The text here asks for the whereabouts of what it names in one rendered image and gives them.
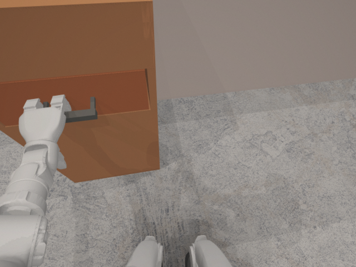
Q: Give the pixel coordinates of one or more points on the left robot hand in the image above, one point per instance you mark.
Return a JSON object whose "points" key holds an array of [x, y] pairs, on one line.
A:
{"points": [[38, 123]]}

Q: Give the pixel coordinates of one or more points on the handle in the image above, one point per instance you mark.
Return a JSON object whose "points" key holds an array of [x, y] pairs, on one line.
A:
{"points": [[80, 115]]}

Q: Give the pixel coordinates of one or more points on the left robot forearm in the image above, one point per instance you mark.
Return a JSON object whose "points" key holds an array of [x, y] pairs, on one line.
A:
{"points": [[29, 184]]}

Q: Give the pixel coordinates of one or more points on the robot right shin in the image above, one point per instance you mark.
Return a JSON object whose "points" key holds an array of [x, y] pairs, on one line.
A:
{"points": [[199, 238]]}

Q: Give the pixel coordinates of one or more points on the robot left thigh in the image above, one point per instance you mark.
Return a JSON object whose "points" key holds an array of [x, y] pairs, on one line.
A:
{"points": [[147, 254]]}

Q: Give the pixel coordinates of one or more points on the drawer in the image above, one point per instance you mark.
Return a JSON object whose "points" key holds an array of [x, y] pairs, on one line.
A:
{"points": [[119, 91]]}

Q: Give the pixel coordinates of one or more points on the cabinet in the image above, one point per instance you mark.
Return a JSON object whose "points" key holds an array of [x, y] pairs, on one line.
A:
{"points": [[53, 38]]}

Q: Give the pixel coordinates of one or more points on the left robot upper arm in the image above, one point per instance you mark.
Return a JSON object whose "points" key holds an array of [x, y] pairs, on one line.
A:
{"points": [[23, 240]]}

